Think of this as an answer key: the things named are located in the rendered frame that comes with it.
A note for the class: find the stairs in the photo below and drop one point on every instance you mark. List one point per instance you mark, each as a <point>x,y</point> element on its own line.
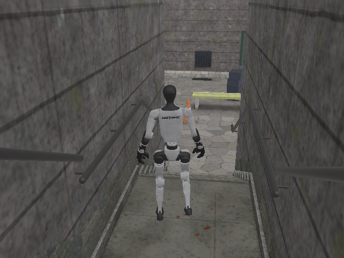
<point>201,175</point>

